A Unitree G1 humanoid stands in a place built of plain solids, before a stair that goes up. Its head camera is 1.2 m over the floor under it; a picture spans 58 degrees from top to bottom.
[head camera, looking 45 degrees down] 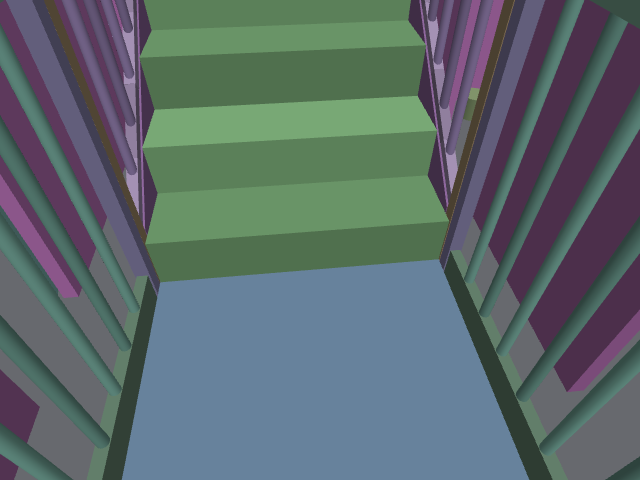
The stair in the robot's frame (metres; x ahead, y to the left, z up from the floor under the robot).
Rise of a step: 0.20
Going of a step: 0.26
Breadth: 1.02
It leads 6 degrees to the left of straight ahead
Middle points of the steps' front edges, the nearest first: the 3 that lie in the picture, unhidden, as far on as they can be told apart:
1.04 0.06 0.20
1.30 0.09 0.39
1.57 0.12 0.59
